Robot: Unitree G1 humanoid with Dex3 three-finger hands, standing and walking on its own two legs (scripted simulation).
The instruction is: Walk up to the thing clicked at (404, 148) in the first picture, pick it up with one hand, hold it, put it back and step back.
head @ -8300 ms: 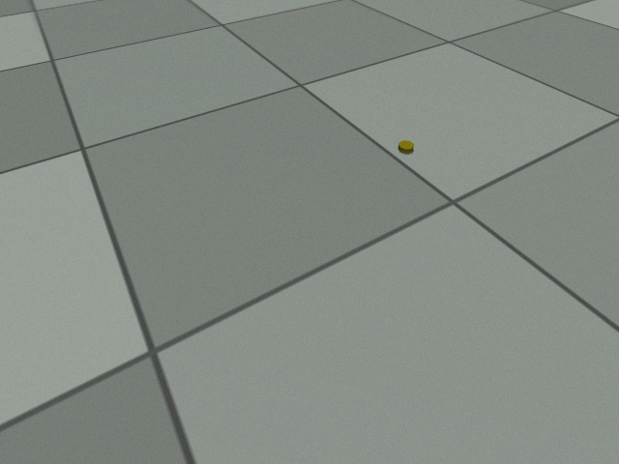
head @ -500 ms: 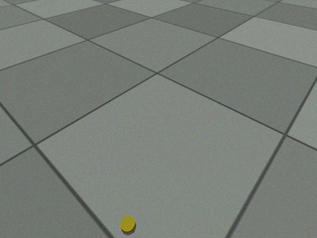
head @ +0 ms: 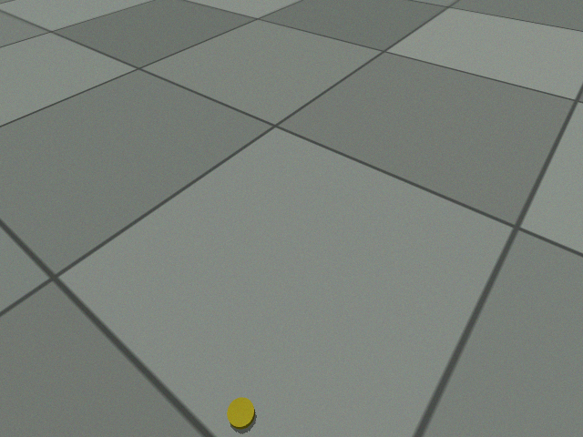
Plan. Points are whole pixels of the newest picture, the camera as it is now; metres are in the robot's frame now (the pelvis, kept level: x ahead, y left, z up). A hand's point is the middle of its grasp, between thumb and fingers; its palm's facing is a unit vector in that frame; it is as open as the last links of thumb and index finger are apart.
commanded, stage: walk up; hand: left
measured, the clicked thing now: (241, 413) +0.39 +0.20 -0.76
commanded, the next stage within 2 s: none
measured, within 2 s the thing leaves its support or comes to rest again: neither
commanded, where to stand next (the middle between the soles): -0.01 -0.02 m, yaw -3 degrees
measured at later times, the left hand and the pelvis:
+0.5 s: hand out of the picture +0.00 +0.34 -0.19, palm faces -0.06 -0.92 -0.38, open 7.4 cm; pelvis -0.10 +0.04 -0.02, yaw +0 degrees
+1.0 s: hand out of the picture -0.05 +0.25 -0.13, palm faces -0.01 -0.88 -0.47, open 7.4 cm; pelvis -0.07 -0.03 -0.01, yaw -3 degrees
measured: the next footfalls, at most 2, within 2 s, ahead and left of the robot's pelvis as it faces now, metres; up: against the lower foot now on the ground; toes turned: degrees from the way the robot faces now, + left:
left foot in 0.34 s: -0.05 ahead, +0.19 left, +0.00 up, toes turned -2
right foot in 0.76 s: -0.03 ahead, -0.17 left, +0.00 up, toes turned -4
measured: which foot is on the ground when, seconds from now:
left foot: down 0.00-0.16, up 0.18-0.32, down 0.34-0.76, up 0.78-1.00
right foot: down 0.00-0.34, up 0.36-0.74, down 0.76-1.00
